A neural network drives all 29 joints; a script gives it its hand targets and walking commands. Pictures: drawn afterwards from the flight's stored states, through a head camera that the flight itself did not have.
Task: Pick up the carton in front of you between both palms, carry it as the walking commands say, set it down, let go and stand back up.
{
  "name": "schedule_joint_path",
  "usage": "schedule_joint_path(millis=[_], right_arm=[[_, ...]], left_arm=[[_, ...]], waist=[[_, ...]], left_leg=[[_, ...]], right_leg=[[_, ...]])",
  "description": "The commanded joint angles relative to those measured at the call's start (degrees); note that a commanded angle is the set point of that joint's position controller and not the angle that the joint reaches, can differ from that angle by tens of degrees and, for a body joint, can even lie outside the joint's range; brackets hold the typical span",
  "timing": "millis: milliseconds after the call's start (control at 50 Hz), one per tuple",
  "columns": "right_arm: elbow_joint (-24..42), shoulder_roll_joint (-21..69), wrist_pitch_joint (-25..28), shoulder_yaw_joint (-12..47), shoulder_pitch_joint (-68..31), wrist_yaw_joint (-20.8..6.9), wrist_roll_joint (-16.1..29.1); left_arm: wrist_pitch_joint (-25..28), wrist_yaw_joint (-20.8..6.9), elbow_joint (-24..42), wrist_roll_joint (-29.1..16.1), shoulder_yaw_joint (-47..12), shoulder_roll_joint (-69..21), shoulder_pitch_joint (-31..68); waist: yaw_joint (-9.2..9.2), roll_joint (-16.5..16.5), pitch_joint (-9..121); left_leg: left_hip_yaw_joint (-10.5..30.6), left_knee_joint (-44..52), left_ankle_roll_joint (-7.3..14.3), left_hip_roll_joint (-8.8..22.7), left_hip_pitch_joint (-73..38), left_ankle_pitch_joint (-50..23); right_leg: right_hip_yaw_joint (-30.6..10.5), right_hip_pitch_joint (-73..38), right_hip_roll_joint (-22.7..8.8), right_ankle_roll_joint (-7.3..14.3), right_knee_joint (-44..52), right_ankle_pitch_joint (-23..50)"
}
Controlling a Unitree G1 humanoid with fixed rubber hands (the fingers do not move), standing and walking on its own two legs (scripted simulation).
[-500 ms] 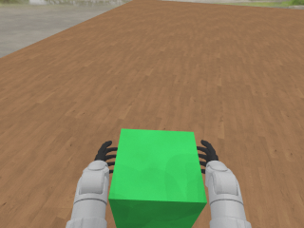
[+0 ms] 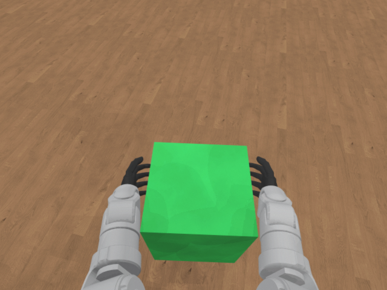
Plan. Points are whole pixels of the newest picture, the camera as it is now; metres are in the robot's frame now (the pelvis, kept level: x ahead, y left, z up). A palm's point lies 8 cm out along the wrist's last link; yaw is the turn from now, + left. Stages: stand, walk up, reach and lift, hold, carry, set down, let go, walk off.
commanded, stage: set down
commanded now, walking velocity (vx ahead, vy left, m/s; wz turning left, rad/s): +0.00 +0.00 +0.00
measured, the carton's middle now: (197, 207) +0.33 +0.00 -0.08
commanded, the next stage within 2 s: none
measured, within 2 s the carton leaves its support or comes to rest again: neither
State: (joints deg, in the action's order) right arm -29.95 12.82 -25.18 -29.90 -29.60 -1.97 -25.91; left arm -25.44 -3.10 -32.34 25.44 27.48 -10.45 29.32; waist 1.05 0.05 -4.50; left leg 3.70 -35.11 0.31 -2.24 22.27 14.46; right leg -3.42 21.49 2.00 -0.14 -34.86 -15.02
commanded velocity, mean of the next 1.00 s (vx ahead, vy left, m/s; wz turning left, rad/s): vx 0.00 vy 0.00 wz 0.00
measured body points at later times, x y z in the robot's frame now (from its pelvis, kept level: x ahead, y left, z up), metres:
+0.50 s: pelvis -0.03 +0.00 -0.12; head +0.17 +0.01 +0.28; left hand +0.39 +0.14 -0.20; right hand +0.38 -0.16 -0.19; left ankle +0.04 +0.12 -0.73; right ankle +0.03 -0.12 -0.73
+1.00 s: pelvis -0.06 +0.01 -0.25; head +0.22 +0.02 +0.10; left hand +0.43 +0.14 -0.37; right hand +0.40 -0.16 -0.36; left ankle +0.04 +0.12 -0.73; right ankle +0.03 -0.12 -0.73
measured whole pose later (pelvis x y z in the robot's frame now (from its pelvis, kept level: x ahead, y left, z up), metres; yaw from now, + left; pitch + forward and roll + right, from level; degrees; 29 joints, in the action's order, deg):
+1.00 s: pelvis -0.06 +0.01 -0.25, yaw -2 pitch +46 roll -2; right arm -37.4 3.9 -9.4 -26.3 -49.4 6.3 -6.9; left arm -10.4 3.7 -45.7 7.9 17.2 3.8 54.2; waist 1.5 0.2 9.4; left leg 4.6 -98.6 -1.8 -7.0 114.8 29.1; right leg -4.2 113.4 7.1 -3.9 -97.9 -30.1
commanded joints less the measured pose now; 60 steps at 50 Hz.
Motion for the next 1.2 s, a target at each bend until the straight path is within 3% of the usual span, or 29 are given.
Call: schedule_joint_path(millis=[0, 120, 200, 240, 360, 440, 600, 800, 1180], right_arm=[[-4.44, 37.72, 7.50, 21.48, -19.28, -7.75, 7.98], [-3.04, 43.11, 18.79, 35.06, -23.38, -6.87, 14.52], [-0.12, 44.59, 21.09, 42.00, -24.02, -5.64, 17.61], [0.42, 44.68, 20.55, 43.00, -23.93, -5.30, 18.13], [-2.85, 45.77, 16.20, 39.26, -28.69, -6.11, 17.54], [-6.06, 45.98, 13.98, 36.19, -33.03, -6.40, 17.26], [-9.68, 44.79, 13.87, 32.75, -39.75, -5.35, 17.77], [-8.87, 42.97, 15.11, 34.44, -47.31, -3.10, 21.22], [-9.58, 36.27, 16.74, 32.17, -60.55, -0.70, 23.75]], left_arm=[[8.59, -7.60, -2.43, -7.84, -20.73, -36.56, 21.44], [19.81, -6.47, -0.61, -14.19, -34.54, -42.10, 26.49], [21.92, -5.32, 2.20, -17.46, -41.40, -43.84, 28.08], [21.42, -5.06, 2.73, -18.05, -42.39, -43.95, 28.10], [17.20, -5.88, -0.67, -17.37, -39.64, -44.49, 32.31], [15.14, -6.27, -4.28, -17.03, -36.76, -44.21, 36.27], [15.12, -5.47, -8.22, -17.47, -33.79, -42.57, 43.47], [16.25, -3.72, -8.88, -20.53, -35.75, -40.64, 51.08], [17.61, -2.53, -13.98, -23.43, -34.71, -33.10, 63.88]], waist=[[-0.17, -0.01, 20.13], [-0.01, -0.91, 44.83], [0.32, -1.58, 61.17], [0.47, -1.78, 64.05], [0.41, -1.57, 57.75], [0.28, -1.72, 55.48], [0.52, -2.20, 60.29], [0.63, -2.83, 67.84], [0.64, -3.39, 68.33]], left_leg=[[0.61, 0.40, 0.51, -3.67, 1.41, -13.25], [0.98, -12.51, -0.84, -4.91, 7.35, -25.34], [0.57, -19.98, -1.66, -5.24, 11.30, -29.96], [0.18, -22.04, -1.91, -5.43, 15.31, -27.03], [-1.35, -25.61, -1.75, -5.97, 31.03, -6.26], [-1.63, -29.09, -1.59, -6.20, 37.31, -0.28], [-2.60, -38.16, -1.77, -6.88, 46.08, -0.06], [-3.67, -48.21, -2.14, -7.62, 52.60, -0.19], [-5.20, -63.41, -2.34, -7.37, 65.54, 1.36]], right_leg=[[-0.23, 2.48, 4.02, -0.13, -0.18, 13.94], [-0.12, 12.33, 5.45, -1.17, -12.08, 23.22], [0.07, 19.38, 5.90, -2.03, -19.04, 26.23], [0.35, 22.84, 6.18, -2.22, -21.27, 23.78], [1.93, 35.12, 6.58, -1.90, -26.00, 6.41], [2.52, 42.45, 6.86, -1.77, -29.58, 0.33], [3.65, 52.50, 7.68, -2.38, -38.57, -0.40], [5.19, 60.40, 8.57, -3.07, -48.97, -0.59], [7.62, 72.60, 8.55, -3.64, -64.92, -2.11]])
